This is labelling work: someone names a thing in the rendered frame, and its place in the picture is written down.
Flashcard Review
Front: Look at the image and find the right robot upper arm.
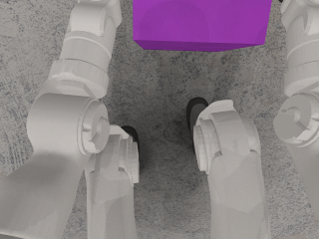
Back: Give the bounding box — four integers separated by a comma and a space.
273, 91, 319, 222

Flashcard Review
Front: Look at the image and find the robot right forearm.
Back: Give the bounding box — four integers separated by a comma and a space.
280, 0, 319, 98

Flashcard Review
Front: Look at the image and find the carton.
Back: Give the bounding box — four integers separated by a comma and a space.
133, 0, 272, 52

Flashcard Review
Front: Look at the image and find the robot left forearm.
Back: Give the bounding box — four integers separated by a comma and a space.
26, 0, 123, 138

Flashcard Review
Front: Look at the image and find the left robot upper arm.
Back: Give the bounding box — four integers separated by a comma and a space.
0, 93, 111, 239

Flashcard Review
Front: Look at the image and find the left robot shin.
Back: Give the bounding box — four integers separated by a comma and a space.
84, 124, 129, 180

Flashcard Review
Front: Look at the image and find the robot left thigh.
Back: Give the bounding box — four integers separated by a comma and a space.
86, 134, 140, 239

